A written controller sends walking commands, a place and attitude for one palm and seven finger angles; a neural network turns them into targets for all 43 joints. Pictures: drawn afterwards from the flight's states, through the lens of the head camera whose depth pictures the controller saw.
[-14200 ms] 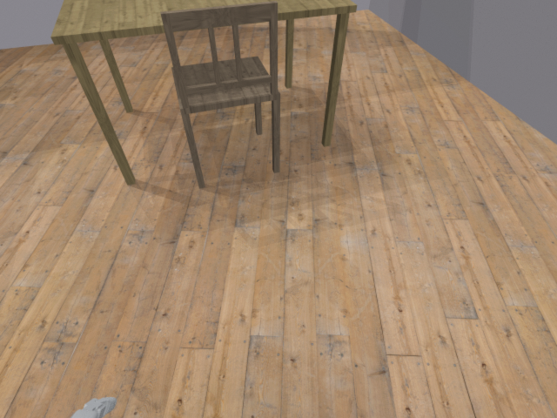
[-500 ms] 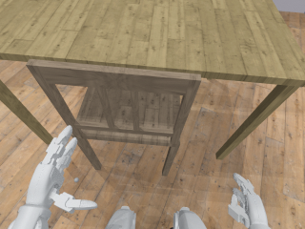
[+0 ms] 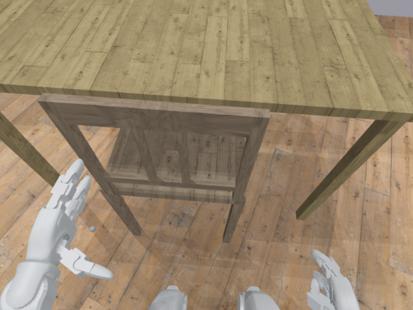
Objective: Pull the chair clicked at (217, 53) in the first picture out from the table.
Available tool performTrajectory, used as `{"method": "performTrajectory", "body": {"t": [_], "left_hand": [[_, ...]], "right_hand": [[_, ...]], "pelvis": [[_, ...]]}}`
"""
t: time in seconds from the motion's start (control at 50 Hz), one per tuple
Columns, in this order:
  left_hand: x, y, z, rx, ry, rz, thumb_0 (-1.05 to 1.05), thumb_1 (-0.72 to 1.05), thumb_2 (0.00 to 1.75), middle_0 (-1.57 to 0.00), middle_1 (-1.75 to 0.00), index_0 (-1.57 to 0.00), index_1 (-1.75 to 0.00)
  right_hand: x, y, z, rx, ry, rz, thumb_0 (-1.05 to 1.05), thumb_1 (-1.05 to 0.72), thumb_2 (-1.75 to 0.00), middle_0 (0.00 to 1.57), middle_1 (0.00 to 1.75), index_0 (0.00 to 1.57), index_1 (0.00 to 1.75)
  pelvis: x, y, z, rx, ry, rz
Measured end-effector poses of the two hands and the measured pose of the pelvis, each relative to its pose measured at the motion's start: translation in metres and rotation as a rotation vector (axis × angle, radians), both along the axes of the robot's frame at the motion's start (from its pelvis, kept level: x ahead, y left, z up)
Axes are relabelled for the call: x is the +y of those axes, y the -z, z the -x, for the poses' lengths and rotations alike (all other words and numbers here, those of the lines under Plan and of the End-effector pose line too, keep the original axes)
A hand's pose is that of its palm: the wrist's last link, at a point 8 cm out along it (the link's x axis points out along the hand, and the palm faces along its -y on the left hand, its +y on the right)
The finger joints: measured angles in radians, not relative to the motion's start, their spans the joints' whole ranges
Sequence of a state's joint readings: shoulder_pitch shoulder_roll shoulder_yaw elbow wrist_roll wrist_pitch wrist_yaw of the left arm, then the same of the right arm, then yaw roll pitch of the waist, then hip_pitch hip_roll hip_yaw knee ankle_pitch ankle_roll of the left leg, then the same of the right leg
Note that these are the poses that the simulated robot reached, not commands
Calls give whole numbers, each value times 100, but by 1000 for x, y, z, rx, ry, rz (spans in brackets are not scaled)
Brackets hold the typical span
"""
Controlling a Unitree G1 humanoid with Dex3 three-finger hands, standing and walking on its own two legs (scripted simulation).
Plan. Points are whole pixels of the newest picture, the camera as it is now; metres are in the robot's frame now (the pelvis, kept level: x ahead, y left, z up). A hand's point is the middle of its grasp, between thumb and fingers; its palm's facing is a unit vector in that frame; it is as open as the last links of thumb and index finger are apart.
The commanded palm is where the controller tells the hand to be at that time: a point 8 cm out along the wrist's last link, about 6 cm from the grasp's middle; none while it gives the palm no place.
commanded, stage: raise the hand toward the chair's back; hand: left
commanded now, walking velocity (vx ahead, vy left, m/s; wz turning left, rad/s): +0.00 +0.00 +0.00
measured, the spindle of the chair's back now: (145, 155) +0.45 +0.16 -0.03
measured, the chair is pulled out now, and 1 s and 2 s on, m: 0.00 0.00 0.00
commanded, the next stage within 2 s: aim the fingers beside a spindle in 0.42 s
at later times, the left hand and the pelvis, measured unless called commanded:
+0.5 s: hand (98, 232) +0.24 +0.19 +0.05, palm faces -0.02 -1.00 -0.07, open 16.9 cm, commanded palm +0.22 +0.25 +0.05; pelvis +0.00 -0.01 +0.00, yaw +0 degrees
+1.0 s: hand (118, 226) +0.26 +0.17 +0.02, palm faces -0.07 -1.00 -0.04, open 16.9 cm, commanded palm +0.24 +0.23 +0.03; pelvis +0.00 +0.00 -0.01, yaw +0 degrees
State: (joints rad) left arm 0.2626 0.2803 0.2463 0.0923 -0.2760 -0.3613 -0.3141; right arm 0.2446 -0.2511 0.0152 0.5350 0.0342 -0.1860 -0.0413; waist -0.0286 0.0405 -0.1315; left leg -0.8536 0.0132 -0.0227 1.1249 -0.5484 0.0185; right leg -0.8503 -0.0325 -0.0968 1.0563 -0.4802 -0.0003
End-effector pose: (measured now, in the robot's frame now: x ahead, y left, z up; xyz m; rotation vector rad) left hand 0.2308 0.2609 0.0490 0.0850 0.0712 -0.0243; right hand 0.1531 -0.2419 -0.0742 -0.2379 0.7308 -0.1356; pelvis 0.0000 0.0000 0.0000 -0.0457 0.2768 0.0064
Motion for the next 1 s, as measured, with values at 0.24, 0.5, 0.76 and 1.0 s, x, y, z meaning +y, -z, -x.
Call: {"method": "performTrajectory", "body": {"t": [0.24,0.5,0.76,1.0], "left_hand": [[-7,-6,3,-50,-29,9,-1,-50,30,-6,-8,-7,-8],[-13,-3,8,-23,-8,17,-1,-50,30,-6,-8,-7,-8],[-24,13,-1,3,41,42,-1,-50,30,-6,-8,-6,-8],[-34,23,-14,0,46,42,-1,-50,30,-6,-8,-6,-8]], "right_hand": [[-13,-8,0,-14,12,21,1,-90,-90,21,30,21,30],[-8,-6,-9,-38,-1,-4,1,-90,-90,21,30,21,30],[-11,0,-5,-24,-2,11,1,-90,-90,21,30,21,30],[-8,12,3,13,1,2,1,-90,-90,21,30,21,30]], "pelvis": [[-6,-3,-2,-2,4,-9],[-10,-2,-1,-4,3,-11],[-8,4,1,11,4,-8],[-4,10,4,34,9,-10]]}}
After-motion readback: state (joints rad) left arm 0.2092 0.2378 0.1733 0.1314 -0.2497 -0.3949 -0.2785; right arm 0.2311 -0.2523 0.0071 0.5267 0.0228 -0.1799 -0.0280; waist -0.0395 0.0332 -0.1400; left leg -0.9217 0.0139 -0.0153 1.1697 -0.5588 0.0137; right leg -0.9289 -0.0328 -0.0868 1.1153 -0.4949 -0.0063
